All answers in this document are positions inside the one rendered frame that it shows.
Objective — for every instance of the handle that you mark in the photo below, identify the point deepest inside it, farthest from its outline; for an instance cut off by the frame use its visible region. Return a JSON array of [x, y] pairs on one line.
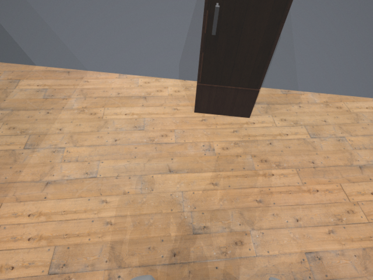
[[216, 13]]

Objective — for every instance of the cupboard door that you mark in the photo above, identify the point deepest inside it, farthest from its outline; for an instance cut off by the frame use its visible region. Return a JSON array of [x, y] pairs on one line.
[[246, 32]]

